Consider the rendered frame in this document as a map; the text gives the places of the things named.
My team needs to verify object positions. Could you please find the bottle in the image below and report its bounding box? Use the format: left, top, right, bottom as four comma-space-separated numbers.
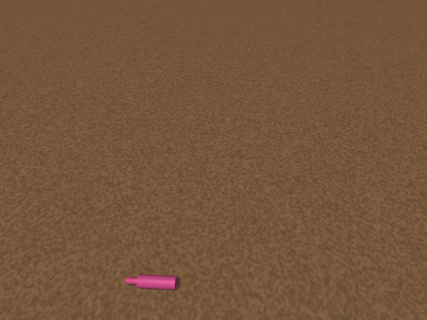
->
125, 274, 177, 290

